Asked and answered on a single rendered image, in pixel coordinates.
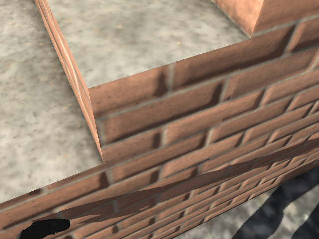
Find robot left hand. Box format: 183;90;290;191
16;219;70;239

